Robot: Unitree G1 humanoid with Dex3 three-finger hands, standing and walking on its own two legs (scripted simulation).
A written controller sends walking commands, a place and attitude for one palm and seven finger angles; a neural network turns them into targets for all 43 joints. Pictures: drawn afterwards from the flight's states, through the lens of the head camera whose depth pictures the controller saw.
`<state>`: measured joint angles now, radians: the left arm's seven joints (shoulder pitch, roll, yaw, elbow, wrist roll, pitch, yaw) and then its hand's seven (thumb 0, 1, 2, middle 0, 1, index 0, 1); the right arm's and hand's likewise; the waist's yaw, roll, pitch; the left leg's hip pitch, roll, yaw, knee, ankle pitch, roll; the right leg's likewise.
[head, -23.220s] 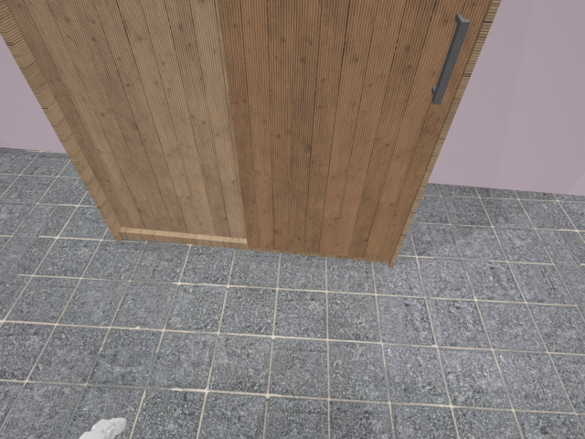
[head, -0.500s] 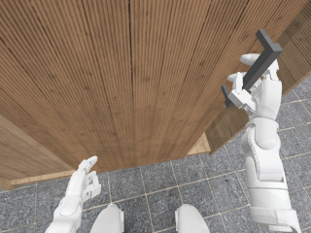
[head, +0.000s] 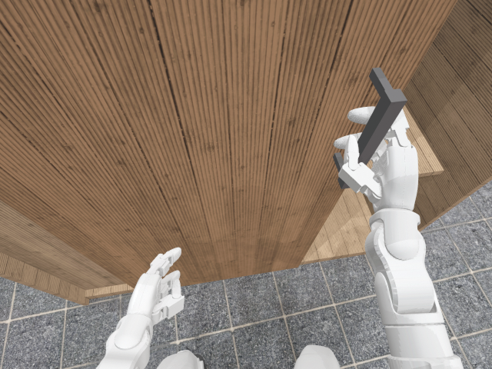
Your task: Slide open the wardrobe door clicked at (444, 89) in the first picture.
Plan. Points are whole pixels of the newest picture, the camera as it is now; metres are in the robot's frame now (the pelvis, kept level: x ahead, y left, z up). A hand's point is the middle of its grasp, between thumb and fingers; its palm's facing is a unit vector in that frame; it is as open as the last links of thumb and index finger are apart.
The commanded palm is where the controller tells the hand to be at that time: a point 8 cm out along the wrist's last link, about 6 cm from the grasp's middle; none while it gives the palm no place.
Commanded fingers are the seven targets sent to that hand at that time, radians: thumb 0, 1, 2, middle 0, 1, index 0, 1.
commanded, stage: step sideways, sliding the door along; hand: right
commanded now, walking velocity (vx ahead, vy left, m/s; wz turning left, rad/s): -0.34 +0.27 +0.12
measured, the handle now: (359, 136) +0.39 -0.20 +0.13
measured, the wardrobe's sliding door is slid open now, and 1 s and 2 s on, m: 0.37 0.48 0.48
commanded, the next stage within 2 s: stop walking and hold the door there in 0.88 s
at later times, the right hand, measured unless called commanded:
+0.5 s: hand (268, 178) +0.33 -0.05 +0.14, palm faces +0.16 +0.99 -0.01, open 5.8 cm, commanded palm +0.30 -0.03 +0.12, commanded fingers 0.00 -0.90 -0.90 0.45 1.40 0.45 1.40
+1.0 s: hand (262, 174) +0.34 -0.05 +0.14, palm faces +0.37 +0.93 -0.01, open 6.2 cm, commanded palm +0.30 -0.08 +0.11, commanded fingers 0.00 -0.90 -0.90 0.45 1.40 0.45 1.40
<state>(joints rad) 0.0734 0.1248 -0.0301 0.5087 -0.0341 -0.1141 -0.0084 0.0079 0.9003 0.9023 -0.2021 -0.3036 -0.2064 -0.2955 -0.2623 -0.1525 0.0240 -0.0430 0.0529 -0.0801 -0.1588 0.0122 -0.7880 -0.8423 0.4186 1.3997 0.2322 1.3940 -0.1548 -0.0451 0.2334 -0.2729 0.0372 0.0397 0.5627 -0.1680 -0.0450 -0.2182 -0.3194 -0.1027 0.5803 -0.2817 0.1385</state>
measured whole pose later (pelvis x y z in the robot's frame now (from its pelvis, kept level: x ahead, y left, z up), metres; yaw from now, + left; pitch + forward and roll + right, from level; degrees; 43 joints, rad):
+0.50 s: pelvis -0.05 +0.10 +0.02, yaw +4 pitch -2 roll +6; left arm 0.14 0.17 0.01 0.59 -0.02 -0.02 0.00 0.01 0.90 0.90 -0.20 -0.30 -0.20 -0.30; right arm -0.39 -0.17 0.00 0.11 0.07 -0.02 -0.16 0.02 -0.80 -0.86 0.29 1.40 0.24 1.38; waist -0.14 -0.04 0.21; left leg -0.42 0.05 0.00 0.93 -0.37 -0.04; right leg -0.24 -0.25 -0.07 0.48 -0.21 0.08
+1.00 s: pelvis -0.05 +0.19 +0.03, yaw +2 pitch -3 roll +8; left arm 0.11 0.20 0.03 0.63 -0.04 0.00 -0.01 0.01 0.91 0.90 -0.20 -0.30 -0.20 -0.29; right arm -0.42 -0.26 -0.17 0.14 0.07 -0.01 -0.19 0.02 -0.79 -0.87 0.32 1.39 0.17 1.33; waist -0.13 -0.03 0.24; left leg -0.54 0.02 0.02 1.22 -0.36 -0.04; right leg -0.22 -0.20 -0.10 0.52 -0.26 0.00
